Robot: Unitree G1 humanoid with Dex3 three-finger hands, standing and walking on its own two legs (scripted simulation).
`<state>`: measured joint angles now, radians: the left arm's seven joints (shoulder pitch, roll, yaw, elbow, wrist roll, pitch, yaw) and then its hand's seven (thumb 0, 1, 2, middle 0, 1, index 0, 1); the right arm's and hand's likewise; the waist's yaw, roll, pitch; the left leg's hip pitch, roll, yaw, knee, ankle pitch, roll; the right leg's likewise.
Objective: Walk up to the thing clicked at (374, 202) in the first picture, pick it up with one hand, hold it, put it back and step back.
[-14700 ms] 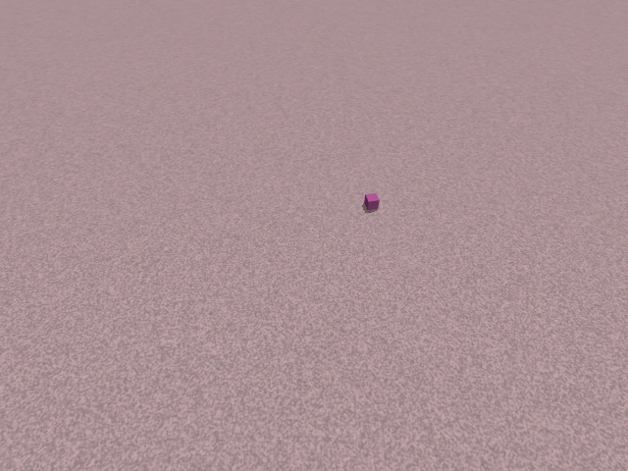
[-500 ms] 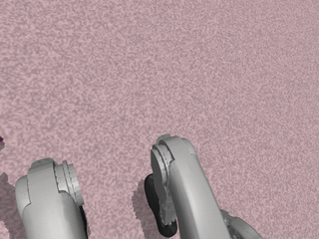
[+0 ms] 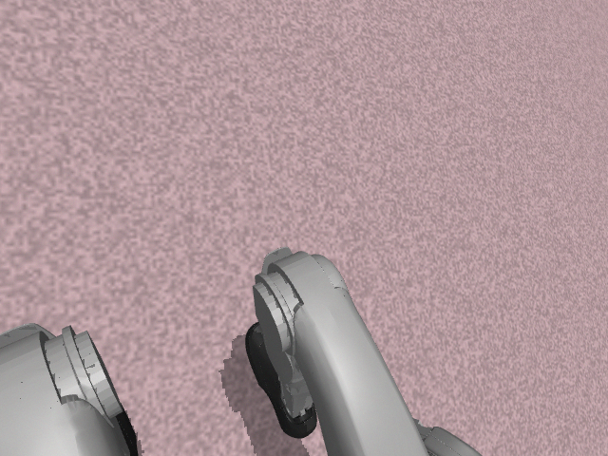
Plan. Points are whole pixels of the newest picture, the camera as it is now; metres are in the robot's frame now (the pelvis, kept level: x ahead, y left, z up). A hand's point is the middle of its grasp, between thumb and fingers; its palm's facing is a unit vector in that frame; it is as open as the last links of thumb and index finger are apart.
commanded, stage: rest palm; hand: left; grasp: from above
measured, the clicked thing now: out of the picture +0.39 +0.38 -0.28
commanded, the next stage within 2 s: close in 0.72 s
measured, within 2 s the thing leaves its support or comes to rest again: neither
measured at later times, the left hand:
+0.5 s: hand out of the picture +0.38 +0.37 -0.25, palm faces -0.22 -0.36 -0.91, open 14.2 cm
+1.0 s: hand out of the picture +0.39 +0.38 -0.26, palm faces -0.21 -0.36 -0.91, open 13.5 cm
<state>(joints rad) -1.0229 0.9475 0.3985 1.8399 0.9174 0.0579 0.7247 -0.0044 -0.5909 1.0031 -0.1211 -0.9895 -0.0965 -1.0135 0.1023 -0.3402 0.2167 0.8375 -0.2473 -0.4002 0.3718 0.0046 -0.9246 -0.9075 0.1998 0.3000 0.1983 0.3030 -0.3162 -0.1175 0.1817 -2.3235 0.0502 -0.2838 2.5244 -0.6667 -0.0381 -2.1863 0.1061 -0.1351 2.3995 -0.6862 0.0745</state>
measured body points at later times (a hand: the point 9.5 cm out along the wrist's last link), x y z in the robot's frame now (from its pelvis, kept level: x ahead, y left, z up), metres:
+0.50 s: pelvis -0.01 +0.01 +0.00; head +0.25 +0.13 +0.34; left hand +0.39 +0.39 -0.19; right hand +0.04 -0.24 -0.05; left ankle +0.08 +0.14 -0.27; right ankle +0.11 -0.12 -0.27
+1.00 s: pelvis -0.01 +0.01 +0.00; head +0.26 +0.14 +0.33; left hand +0.40 +0.39 -0.20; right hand +0.04 -0.23 -0.05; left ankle +0.08 +0.14 -0.27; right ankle +0.11 -0.12 -0.27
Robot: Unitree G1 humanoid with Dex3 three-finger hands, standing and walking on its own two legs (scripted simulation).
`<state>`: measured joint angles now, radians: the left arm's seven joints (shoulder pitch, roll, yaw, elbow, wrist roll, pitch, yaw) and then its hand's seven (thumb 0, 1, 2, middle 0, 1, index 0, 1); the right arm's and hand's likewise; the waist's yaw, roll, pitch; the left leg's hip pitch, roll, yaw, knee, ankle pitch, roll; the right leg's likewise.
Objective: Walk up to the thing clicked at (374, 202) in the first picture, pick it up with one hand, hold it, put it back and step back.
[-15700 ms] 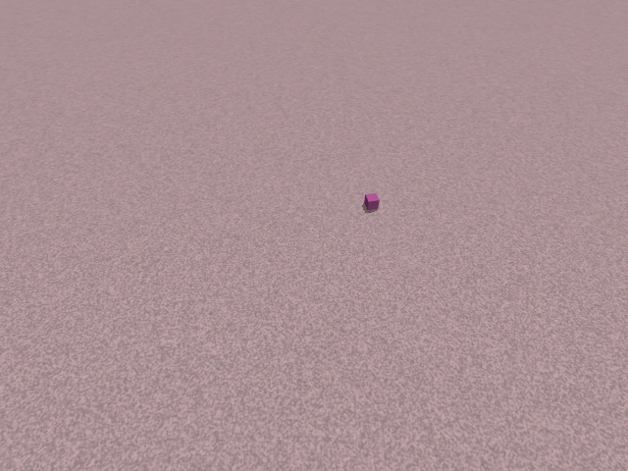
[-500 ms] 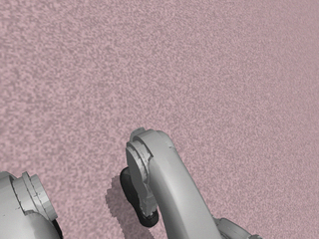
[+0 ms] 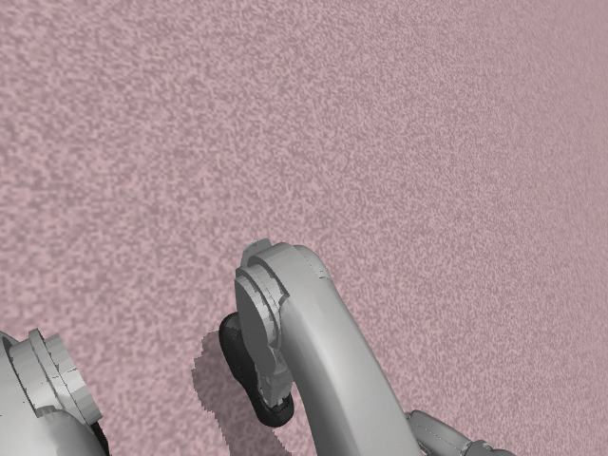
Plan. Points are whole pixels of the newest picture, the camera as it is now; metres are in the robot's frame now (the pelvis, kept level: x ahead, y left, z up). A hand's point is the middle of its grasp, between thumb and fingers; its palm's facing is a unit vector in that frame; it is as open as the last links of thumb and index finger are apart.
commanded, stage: close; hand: left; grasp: from above
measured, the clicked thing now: out of the picture +0.38 +0.38 -0.28
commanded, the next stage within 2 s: settle in 1.76 s
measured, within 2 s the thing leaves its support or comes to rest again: neither
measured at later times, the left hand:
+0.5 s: hand out of the picture +0.38 +0.38 -0.25, palm faces -0.21 -0.37 -0.90, open 11.9 cm
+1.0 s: hand out of the picture +0.38 +0.38 -0.25, palm faces -0.19 -0.39 -0.90, open 10.4 cm
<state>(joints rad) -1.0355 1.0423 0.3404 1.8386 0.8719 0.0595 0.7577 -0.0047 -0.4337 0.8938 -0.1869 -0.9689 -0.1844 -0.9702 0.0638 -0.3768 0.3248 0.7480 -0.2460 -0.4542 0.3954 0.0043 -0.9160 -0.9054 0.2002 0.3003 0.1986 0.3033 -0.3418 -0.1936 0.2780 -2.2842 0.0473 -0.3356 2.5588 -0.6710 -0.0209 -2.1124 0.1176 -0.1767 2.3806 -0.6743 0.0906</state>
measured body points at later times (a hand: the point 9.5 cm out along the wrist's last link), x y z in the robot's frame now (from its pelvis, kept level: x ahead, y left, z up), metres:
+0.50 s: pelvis +0.00 +0.00 +0.00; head +0.26 +0.14 +0.34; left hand +0.39 +0.40 -0.20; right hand +0.06 -0.24 -0.04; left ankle +0.08 +0.14 -0.27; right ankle +0.12 -0.13 -0.27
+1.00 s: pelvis +0.00 +0.00 +0.01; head +0.27 +0.13 +0.34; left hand +0.39 +0.39 -0.20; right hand +0.05 -0.24 -0.04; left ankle +0.08 +0.13 -0.27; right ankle +0.12 -0.13 -0.27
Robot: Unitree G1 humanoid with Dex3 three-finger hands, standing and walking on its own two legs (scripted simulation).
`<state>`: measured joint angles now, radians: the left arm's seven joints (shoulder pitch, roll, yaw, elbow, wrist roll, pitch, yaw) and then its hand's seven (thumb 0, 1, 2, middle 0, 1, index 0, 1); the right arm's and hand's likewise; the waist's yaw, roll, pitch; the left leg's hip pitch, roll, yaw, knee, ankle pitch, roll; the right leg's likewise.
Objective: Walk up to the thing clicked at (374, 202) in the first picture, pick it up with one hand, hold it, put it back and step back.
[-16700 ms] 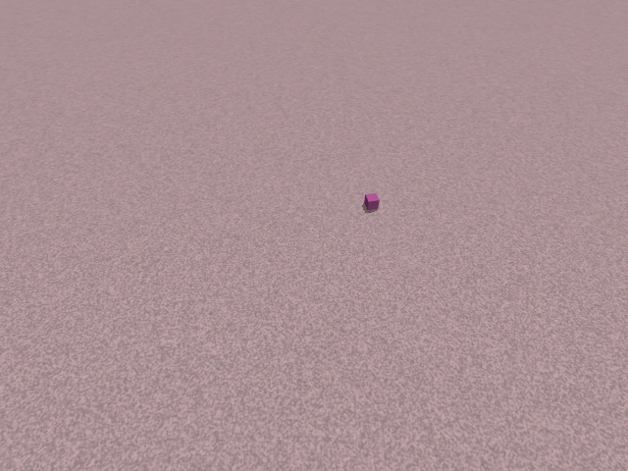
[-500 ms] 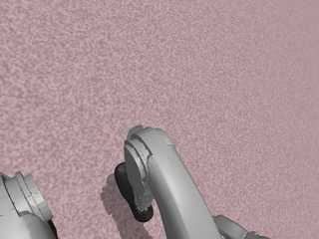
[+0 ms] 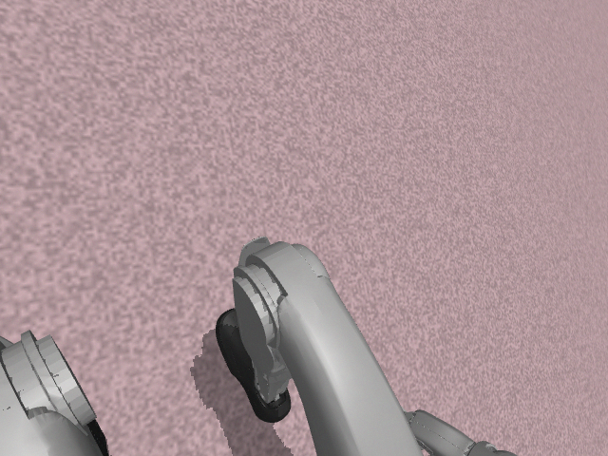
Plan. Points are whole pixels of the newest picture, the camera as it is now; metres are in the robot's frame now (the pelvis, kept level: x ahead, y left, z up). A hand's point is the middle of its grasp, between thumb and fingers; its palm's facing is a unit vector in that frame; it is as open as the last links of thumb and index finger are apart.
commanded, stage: close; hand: left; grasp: from above
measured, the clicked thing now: out of the picture +0.38 +0.38 -0.28
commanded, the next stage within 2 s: settle in 0.76 s
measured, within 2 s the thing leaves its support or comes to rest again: leaves its support in 1.14 s
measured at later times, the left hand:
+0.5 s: hand out of the picture +0.38 +0.38 -0.25, palm faces -0.20 -0.38 -0.90, open 8.1 cm
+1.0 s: hand out of the picture +0.38 +0.39 -0.25, palm faces -0.20 -0.38 -0.90, open 8.0 cm
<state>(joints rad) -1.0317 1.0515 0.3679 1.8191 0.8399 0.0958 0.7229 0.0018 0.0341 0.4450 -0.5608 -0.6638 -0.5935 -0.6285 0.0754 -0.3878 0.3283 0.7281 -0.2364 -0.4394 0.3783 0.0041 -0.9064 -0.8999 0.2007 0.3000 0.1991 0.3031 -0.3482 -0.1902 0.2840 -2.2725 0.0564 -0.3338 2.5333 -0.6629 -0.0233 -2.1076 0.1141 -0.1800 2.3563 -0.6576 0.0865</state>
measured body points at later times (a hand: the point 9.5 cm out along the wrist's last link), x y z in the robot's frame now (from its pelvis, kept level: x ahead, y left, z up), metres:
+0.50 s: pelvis +0.00 +0.00 +0.00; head +0.26 +0.13 +0.33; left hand +0.39 +0.40 -0.20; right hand +0.05 -0.25 -0.04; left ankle +0.08 +0.14 -0.28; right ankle +0.13 -0.12 -0.28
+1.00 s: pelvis +0.00 +0.00 +0.00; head +0.27 +0.14 +0.33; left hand +0.39 +0.41 -0.20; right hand +0.06 -0.24 -0.04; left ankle +0.08 +0.14 -0.28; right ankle +0.13 -0.12 -0.28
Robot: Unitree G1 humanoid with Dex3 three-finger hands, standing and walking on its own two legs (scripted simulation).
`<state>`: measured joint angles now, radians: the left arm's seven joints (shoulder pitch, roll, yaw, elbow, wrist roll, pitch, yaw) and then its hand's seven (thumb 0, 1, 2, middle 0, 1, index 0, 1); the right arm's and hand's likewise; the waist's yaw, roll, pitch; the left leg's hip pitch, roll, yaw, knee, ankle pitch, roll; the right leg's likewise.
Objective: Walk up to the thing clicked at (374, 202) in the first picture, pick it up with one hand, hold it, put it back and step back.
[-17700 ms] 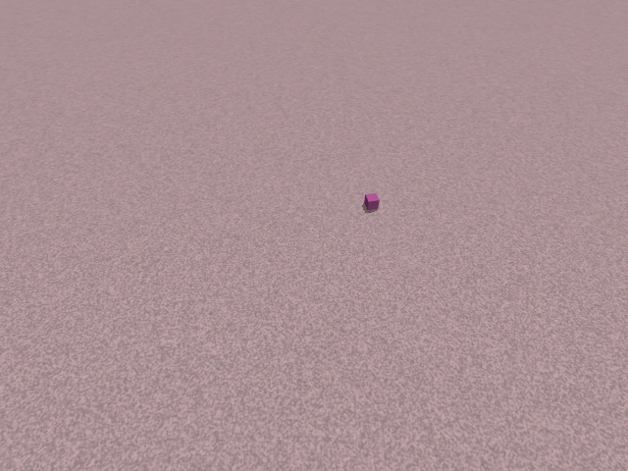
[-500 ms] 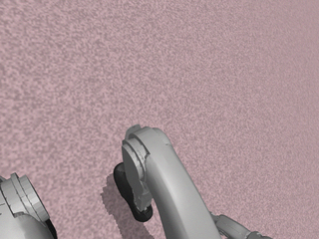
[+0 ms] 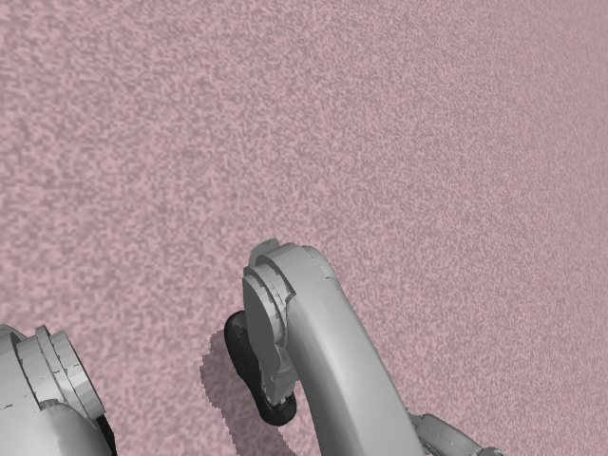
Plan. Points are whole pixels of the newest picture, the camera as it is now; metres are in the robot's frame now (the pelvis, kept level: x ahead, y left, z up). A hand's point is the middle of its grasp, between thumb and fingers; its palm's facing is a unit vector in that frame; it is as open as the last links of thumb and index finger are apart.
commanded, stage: settle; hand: left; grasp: from above
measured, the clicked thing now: out of the picture +0.39 +0.40 -0.28
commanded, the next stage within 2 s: lift in 0.64 s
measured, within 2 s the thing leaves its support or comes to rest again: leaves its support in 0.14 s
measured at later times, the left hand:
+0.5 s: hand out of the picture +0.38 +0.40 -0.18, palm faces -0.20 -0.34 -0.92, open 8.0 cm
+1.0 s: hand out of the picture +0.37 +0.38 -0.11, palm faces -0.18 -0.34 -0.92, open 8.1 cm
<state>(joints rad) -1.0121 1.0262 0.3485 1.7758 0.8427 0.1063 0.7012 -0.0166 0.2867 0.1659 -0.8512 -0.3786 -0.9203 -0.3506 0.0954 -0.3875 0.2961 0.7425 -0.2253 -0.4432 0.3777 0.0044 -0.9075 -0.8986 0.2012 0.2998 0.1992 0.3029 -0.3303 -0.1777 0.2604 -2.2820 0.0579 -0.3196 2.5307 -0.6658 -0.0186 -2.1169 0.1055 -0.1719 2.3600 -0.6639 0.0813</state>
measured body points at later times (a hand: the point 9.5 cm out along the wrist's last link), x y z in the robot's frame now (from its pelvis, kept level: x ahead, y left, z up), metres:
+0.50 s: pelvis +0.01 -0.01 +0.01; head +0.24 +0.11 +0.38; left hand +0.39 +0.41 -0.13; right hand +0.11 -0.25 -0.07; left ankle +0.08 +0.14 -0.28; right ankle +0.12 -0.13 -0.28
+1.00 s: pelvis +0.01 -0.01 +0.04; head +0.22 +0.06 +0.43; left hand +0.38 +0.40 -0.05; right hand +0.11 -0.26 -0.07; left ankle +0.08 +0.14 -0.28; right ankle +0.12 -0.13 -0.28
